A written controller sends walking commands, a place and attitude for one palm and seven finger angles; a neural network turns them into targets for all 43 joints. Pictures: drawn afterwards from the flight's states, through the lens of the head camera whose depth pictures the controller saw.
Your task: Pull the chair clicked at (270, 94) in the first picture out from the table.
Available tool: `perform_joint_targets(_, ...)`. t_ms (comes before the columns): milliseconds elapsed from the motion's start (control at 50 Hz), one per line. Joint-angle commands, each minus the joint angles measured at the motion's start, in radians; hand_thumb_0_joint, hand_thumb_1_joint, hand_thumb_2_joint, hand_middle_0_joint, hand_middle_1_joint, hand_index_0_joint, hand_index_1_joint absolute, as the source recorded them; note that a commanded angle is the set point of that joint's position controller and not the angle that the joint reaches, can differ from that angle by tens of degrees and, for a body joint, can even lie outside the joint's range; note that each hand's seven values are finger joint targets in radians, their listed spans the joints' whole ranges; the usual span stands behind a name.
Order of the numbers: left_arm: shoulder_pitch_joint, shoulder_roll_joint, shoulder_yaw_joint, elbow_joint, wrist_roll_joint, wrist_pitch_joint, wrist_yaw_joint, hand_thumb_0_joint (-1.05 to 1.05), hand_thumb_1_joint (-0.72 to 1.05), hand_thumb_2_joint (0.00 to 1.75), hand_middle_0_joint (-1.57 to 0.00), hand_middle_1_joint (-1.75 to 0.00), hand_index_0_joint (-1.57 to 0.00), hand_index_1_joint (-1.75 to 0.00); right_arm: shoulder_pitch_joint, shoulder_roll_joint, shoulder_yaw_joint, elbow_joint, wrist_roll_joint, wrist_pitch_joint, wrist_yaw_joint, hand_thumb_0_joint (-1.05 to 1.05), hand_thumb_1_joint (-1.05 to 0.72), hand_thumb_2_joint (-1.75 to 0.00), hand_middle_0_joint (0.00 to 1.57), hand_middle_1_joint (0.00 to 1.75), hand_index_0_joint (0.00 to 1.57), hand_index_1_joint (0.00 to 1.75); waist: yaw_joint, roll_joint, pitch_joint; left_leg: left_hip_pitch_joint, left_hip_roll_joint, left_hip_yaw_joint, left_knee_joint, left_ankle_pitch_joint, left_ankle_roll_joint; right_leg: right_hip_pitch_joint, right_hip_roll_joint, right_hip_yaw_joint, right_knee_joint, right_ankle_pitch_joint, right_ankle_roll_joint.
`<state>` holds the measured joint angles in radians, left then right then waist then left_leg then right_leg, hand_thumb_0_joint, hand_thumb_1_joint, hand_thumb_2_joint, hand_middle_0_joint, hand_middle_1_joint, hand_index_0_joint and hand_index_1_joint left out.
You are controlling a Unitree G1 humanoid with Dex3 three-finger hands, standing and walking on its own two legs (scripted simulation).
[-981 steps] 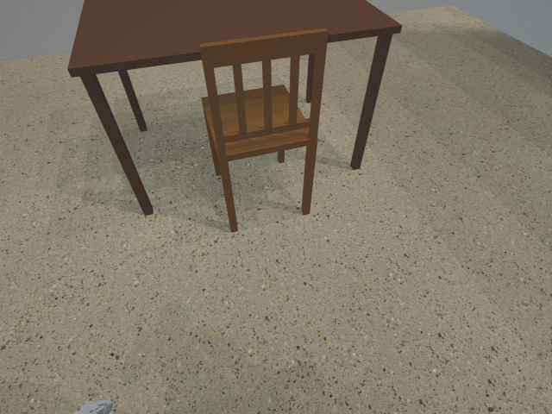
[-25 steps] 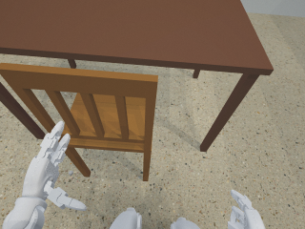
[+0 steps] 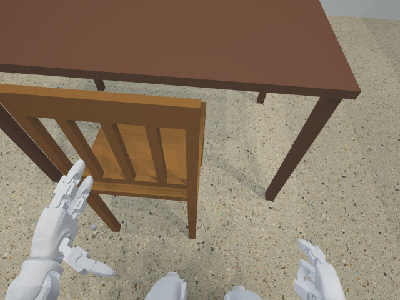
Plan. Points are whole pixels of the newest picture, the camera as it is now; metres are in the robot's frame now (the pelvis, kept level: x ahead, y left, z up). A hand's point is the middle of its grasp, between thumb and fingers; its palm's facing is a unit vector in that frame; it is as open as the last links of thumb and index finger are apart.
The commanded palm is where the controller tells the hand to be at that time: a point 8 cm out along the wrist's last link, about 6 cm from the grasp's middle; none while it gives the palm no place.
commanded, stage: aim the fingers beside a spindle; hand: left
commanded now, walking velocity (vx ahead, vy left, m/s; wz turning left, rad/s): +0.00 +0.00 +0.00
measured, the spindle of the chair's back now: (120, 153) +0.44 +0.22 -0.03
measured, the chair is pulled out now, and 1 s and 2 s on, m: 0.00 0.00 0.00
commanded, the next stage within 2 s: push the fingers through the gap in 1.90 s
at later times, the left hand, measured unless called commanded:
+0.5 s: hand (121, 224) +0.25 +0.16 +0.02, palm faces -0.05 -1.00 -0.02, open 16.9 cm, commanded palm +0.24 +0.22 +0.02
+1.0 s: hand (142, 222) +0.26 +0.13 +0.00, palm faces -0.06 -1.00 -0.01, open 16.9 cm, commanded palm +0.25 +0.19 +0.00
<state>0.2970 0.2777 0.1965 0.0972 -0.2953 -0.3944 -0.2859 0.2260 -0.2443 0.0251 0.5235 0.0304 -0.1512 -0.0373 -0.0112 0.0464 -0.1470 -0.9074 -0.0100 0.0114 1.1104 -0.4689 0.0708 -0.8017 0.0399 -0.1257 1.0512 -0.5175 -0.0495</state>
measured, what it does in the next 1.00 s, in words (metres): stands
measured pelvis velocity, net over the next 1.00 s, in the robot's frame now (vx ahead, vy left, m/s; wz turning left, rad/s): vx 0.00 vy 0.00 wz -0.02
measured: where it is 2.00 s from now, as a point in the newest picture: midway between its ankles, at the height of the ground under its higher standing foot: outside the picture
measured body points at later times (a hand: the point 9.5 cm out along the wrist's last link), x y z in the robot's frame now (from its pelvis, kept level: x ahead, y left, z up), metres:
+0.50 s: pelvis +0.00 -0.01 -0.02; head +0.07 +0.00 +0.43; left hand +0.25 +0.22 +0.03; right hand +0.17 -0.25 -0.10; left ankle +0.04 +0.07 -0.66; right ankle +0.00 -0.09 -0.66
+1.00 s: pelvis +0.00 +0.00 -0.03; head +0.08 +0.01 +0.41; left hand +0.26 +0.19 +0.00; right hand +0.17 -0.24 -0.12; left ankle +0.04 +0.07 -0.66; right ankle +0.00 -0.09 -0.66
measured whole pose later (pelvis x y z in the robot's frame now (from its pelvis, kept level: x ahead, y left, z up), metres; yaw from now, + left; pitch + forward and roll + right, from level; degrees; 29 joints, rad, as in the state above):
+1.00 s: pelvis +0.00 +0.00 -0.03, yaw -1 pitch +20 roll -3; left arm 0.22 0.18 0.00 0.10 -0.17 -0.45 -0.09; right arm 0.21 -0.24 0.02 0.49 0.01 -0.06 0.01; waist -0.02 0.04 -0.18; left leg -1.08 0.00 0.03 1.26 -0.53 0.07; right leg -0.99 0.04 -0.12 1.22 -0.58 -0.06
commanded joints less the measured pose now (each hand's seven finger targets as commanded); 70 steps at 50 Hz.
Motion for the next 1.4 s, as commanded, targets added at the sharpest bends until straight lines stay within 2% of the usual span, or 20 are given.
perform_joint_targets(0,-0.063,0.137,0.077,-0.185,-0.013,-0.076,-0.006,0.00,-0.50,0.30,-0.06,-0.08,-0.06,-0.08,-0.026,-0.144,-0.065,-0.134,0.005,-0.050,-0.013,0.00,-0.90,-0.90,0.20,0.30,0.20,0.30,-0.015,0.010,-0.223,0.218,0.022,-0.087,-0.155,0.226,-0.036,0.058,-0.011,0.082,-0.144,0.203,0.022)
perform_joint_targets(20,-0.073,0.114,0.046,-0.205,-0.015,-0.081,-0.008,0.00,-0.50,0.30,-0.06,-0.08,-0.06,-0.08,-0.030,-0.142,-0.061,-0.139,0.005,-0.053,-0.011,0.00,-0.90,-0.90,0.20,0.30,0.20,0.30,-0.017,0.032,-0.224,0.221,0.020,-0.086,-0.152,0.228,-0.036,0.052,-0.012,0.084,-0.140,0.203,0.022)
perform_joint_targets(100,-0.078,0.120,0.041,-0.207,-0.002,-0.095,0.008,0.00,-0.50,0.30,-0.06,-0.08,-0.06,-0.08,-0.031,-0.142,-0.065,-0.134,0.002,-0.053,-0.008,0.00,-0.90,-0.90,0.20,0.30,0.20,0.30,-0.021,0.018,-0.227,0.206,0.023,-0.086,-0.136,0.220,-0.034,0.033,-0.013,0.087,-0.128,0.196,0.023)
perform_joint_targets(180,-0.050,0.131,0.069,-0.180,0.002,-0.095,0.029,0.00,-0.50,0.30,-0.06,-0.08,-0.06,-0.08,-0.039,-0.137,-0.067,-0.132,0.001,-0.041,-0.005,0.00,-0.90,-0.90,0.20,0.30,0.20,0.30,-0.007,-0.005,-0.232,0.160,0.019,-0.077,-0.126,0.201,-0.033,0.055,-0.014,0.099,-0.124,0.182,0.023)
perform_joint_targets(320,-0.101,0.094,0.012,-0.196,0.012,-0.113,0.040,0.00,-0.50,0.30,-0.06,-0.08,-0.06,-0.08,-0.036,-0.139,-0.065,-0.134,0.001,-0.038,-0.002,0.00,-0.90,-0.90,0.20,0.30,0.20,0.30,-0.019,0.040,-0.251,0.170,0.022,-0.078,-0.108,0.190,-0.032,0.012,-0.014,0.103,-0.107,0.168,0.023)
perform_joint_targets(360,-0.127,0.089,-0.006,-0.189,0.018,-0.111,0.048,0.00,-0.50,0.30,-0.06,-0.08,-0.06,-0.08,-0.033,-0.143,-0.063,-0.130,0.000,-0.037,-0.001,0.00,-0.90,-0.90,0.20,0.30,0.20,0.30,-0.032,0.015,-0.241,0.162,0.025,-0.086,-0.105,0.185,-0.031,-0.006,-0.012,0.097,-0.101,0.161,0.023)
perform_joint_targets(400,-0.119,0.068,-0.032,-0.189,0.028,-0.112,0.059,0.00,-0.50,0.30,-0.06,-0.08,-0.06,-0.08,-0.030,-0.142,-0.065,-0.136,-0.002,-0.036,0.002,0.00,-0.90,-0.90,0.20,0.30,0.20,0.30,-0.028,0.018,-0.253,0.168,0.026,-0.087,-0.102,0.189,-0.032,-0.016,-0.014,0.093,-0.090,0.166,0.023)
perform_joint_targets(460,-0.108,0.082,-0.016,-0.178,0.035,-0.107,0.083,0.00,-0.50,0.30,-0.06,-0.08,-0.06,-0.08,-0.033,-0.142,-0.064,-0.139,-0.006,-0.027,0.007,0.00,-0.90,-0.90,0.20,0.30,0.20,0.30,-0.018,-0.019,-0.266,0.135,0.022,-0.084,-0.089,0.193,-0.029,0.003,-0.012,0.101,-0.081,0.179,0.023)
perform_joint_targets(560,-0.107,0.084,-0.005,-0.178,0.048,-0.109,0.112,0.00,-0.50,0.30,-0.06,-0.08,-0.06,-0.08,-0.042,-0.136,-0.064,-0.148,-0.009,-0.006,0.014,0.00,-0.90,-0.90,0.20,0.30,0.20,0.30,-0.008,-0.013,-0.275,0.108,0.020,-0.075,-0.076,0.191,-0.031,0.008,-0.013,0.107,-0.065,0.184,0.021)
perform_joint_targets(700,-0.167,0.014,-0.103,-0.200,0.064,-0.125,0.118,0.00,-0.50,0.30,-0.06,-0.08,-0.06,-0.08,-0.034,-0.138,-0.062,-0.149,-0.010,0.006,0.022,0.00,-0.90,-0.90,0.20,0.30,0.20,0.30,-0.036,0.012,-0.285,0.139,0.025,-0.089,-0.059,0.193,-0.033,-0.058,-0.011,0.096,-0.042,0.180,0.021)
perform_joint_targets(740,-0.137,0.017,-0.102,-0.203,0.069,-0.123,0.127,0.00,-0.50,0.30,-0.06,-0.08,-0.06,-0.08,-0.032,-0.140,-0.065,-0.154,-0.012,0.008,0.024,0.00,-0.90,-0.90,0.20,0.30,0.20,0.30,-0.025,0.016,-0.297,0.138,0.025,-0.091,-0.058,0.193,-0.035,-0.062,-0.012,0.092,-0.034,0.173,0.018)
perform_joint_targets(820,-0.169,-0.008,-0.139,-0.207,0.093,-0.120,0.157,0.00,-0.50,0.30,-0.06,-0.08,-0.06,-0.08,-0.033,-0.137,-0.065,-0.157,-0.016,0.021,0.029,0.00,-0.90,-0.90,0.20,0.30,0.20,0.30,-0.033,0.006,-0.298,0.131,0.025,-0.098,-0.048,0.193,-0.036,-0.087,-0.012,0.086,-0.016,0.170,0.017)
perform_joint_targets(860,-0.139,0.008,-0.119,-0.206,0.103,-0.122,0.178,0.00,-0.50,0.30,-0.06,-0.08,-0.06,-0.08,-0.033,-0.138,-0.066,-0.163,-0.018,0.029,0.032,0.00,-0.90,-0.90,0.20,0.30,0.20,0.30,-0.018,-0.010,-0.307,0.122,0.025,-0.100,-0.046,0.201,-0.037,-0.083,-0.008,0.086,-0.006,0.172,0.014)
perform_joint_targets(1020,-0.217,-0.017,-0.148,-0.175,0.134,-0.125,0.225,0.00,-0.50,0.30,-0.06,-0.08,-0.06,-0.08,-0.038,-0.132,-0.062,-0.167,-0.021,0.063,0.040,0.00,-0.90,-0.90,0.20,0.30,0.20,0.30,-0.028,-0.012,-0.299,0.091,0.024,-0.101,-0.026,0.144,-0.038,-0.122,-0.007,0.094,0.005,0.125,0.014)
perform_joint_targets(1060,-0.241,-0.049,-0.193,-0.180,0.140,-0.123,0.224,0.00,-0.50,0.30,-0.06,-0.08,-0.06,-0.08,-0.040,-0.131,-0.060,-0.169,-0.022,0.066,0.042,0.00,-0.90,-0.90,0.20,0.30,0.20,0.30,-0.039,0.002,-0.319,0.101,0.024,-0.102,-0.015,0.161,-0.036,-0.132,-0.009,0.095,0.010,0.141,0.015)
perform_joint_targets(1100,-0.262,-0.029,-0.174,-0.152,0.139,-0.119,0.227,0.00,-0.50,0.30,-0.06,-0.08,-0.06,-0.08,-0.035,-0.134,-0.061,-0.160,-0.022,0.072,0.041,0.00,-0.90,-0.90,0.20,0.30,0.20,0.30,-0.041,-0.025,-0.312,0.077,0.023,-0.097,-0.007,0.144,-0.035,-0.123,-0.009,0.102,0.006,0.135,0.017)
perform_joint_targets(1180,-0.254,-0.040,-0.177,-0.152,0.142,-0.120,0.234,0.00,-0.50,0.30,-0.06,-0.08,-0.06,-0.08,-0.037,-0.129,-0.061,-0.163,-0.023,0.079,0.043,0.00,-0.90,-0.90,0.20,0.30,0.20,0.30,-0.025,-0.002,-0.354,0.092,0.021,-0.093,-0.002,0.184,-0.037,-0.107,-0.011,0.102,0.021,0.170,0.013)
perform_joint_targets(1260,-0.293,-0.066,-0.212,-0.127,0.156,-0.116,0.251,0.00,-0.50,0.30,-0.06,-0.08,-0.06,-0.08,-0.033,-0.128,-0.059,-0.157,-0.025,0.089,0.048,0.00,-0.90,-0.90,0.20,0.30,0.20,0.30,-0.039,-0.005,-0.328,0.079,0.022,-0.097,0.007,0.189,-0.037,-0.135,-0.011,0.098,0.029,0.173,0.014)
perform_joint_targets(1320,-0.301,-0.031,-0.166,-0.112,0.157,-0.122,0.265,0.00,-0.50,0.30,-0.06,-0.08,-0.06,-0.08,-0.034,-0.129,-0.062,-0.156,-0.025,0.100,0.049,0.00,-0.90,-0.90,0.20,0.30,0.20,0.30,-0.030,-0.032,-0.342,0.054,0.019,-0.085,0.017,0.172,-0.035,-0.111,-0.011,0.111,0.025,0.174,0.017)
perform_joint_targets(1380,-0.298,-0.022,-0.155,-0.144,0.156,-0.132,0.270,0.00,-0.50,0.30,-0.06,-0.08,-0.06,-0.08,-0.034,-0.123,-0.062,-0.159,-0.026,0.104,0.051,0.00,-0.90,-0.90,0.20,0.30,0.20,0.30,-0.017,0.006,-0.386,0.079,0.017,-0.082,0.013,0.212,-0.037,-0.084,-0.012,0.114,0.034,0.211,0.015)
